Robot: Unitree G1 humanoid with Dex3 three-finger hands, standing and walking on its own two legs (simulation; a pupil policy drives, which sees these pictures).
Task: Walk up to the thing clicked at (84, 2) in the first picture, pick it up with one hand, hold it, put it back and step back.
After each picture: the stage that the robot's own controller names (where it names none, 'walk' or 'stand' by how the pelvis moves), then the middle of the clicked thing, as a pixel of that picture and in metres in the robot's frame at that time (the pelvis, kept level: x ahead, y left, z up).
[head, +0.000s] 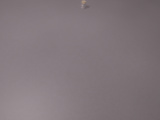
stand; (83, 4) +2.29 -0.11 -0.72
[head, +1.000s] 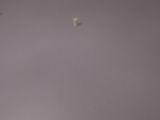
walk; (75, 22) +2.15 +0.14 -0.71
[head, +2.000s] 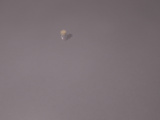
walk; (63, 35) +1.52 +0.28 -0.72
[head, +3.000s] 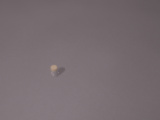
walk; (54, 71) +0.99 +0.29 -0.72
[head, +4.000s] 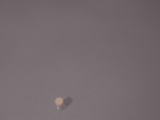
walk; (59, 104) +0.61 +0.21 -0.71
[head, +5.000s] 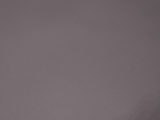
walk; out of the picture +0.37 +0.14 -0.71
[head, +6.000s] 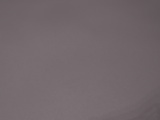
stand; out of the picture +0.31 +0.15 -0.73
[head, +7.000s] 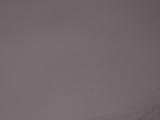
stand; out of the picture +0.31 +0.17 -0.73
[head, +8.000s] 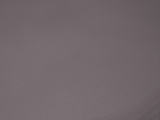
stand; out of the picture +0.30 +0.17 -0.73
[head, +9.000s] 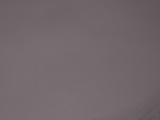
stand; out of the picture +0.30 +0.17 -0.73
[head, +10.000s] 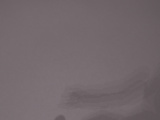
go down; out of the picture +0.32 +0.16 -0.67
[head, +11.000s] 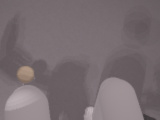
go down; (26, 76) +0.40 +0.18 -0.30
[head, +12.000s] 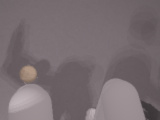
close in; (29, 76) +0.39 +0.18 -0.30
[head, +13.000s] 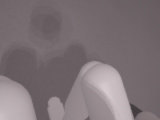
close; out of the picture +0.39 +0.22 -0.23
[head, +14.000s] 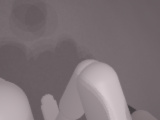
close; out of the picture +0.38 +0.23 -0.23
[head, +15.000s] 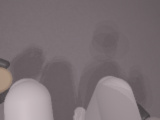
lift; out of the picture +0.32 +0.25 -0.12
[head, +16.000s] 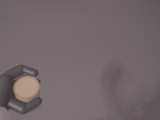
lift; (28, 94) +0.31 +0.17 +0.04
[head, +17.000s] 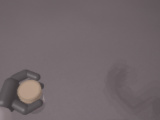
hold; (32, 97) +0.31 +0.16 +0.01
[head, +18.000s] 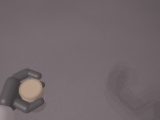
hold; (34, 96) +0.32 +0.16 +0.01
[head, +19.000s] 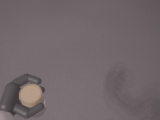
crouch; (34, 101) +0.31 +0.16 +0.00
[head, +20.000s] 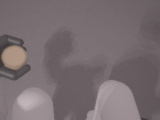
lower; (16, 62) +0.42 +0.18 -0.09
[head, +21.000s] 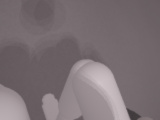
lower; out of the picture +0.41 +0.25 -0.22
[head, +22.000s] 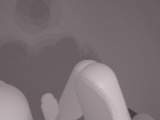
lower; out of the picture +0.40 +0.24 -0.23
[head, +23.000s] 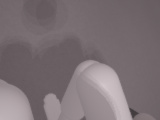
lower; out of the picture +0.39 +0.24 -0.23
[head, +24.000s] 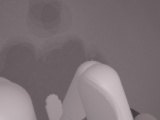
lower; out of the picture +0.38 +0.24 -0.22
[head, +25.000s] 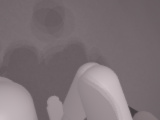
draw back; out of the picture +0.36 +0.20 -0.23
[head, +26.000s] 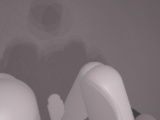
rise; out of the picture +0.35 +0.20 -0.23
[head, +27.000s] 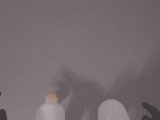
walk; (52, 100) +0.34 +0.14 -0.47
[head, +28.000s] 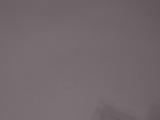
stand; out of the picture +0.29 +0.12 -0.66
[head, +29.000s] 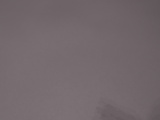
stand; out of the picture +0.29 +0.13 -0.67
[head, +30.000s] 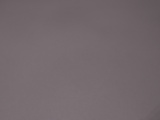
stand; out of the picture +0.30 +0.11 -0.72
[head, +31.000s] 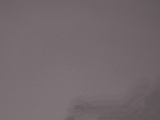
walk; out of the picture +0.34 +0.08 -0.71
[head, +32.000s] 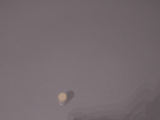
walk; (62, 99) +0.54 +0.13 -0.69
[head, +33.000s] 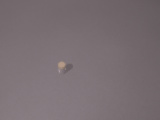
walk; (62, 68) +0.86 +0.16 -0.70
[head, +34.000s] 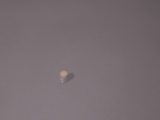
stand; (64, 77) +0.89 +0.15 -0.71
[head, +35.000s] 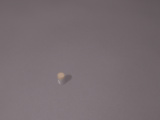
stand; (61, 78) +0.92 +0.18 -0.73
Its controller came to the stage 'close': yes
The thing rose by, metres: 0.73
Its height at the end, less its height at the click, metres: +0.00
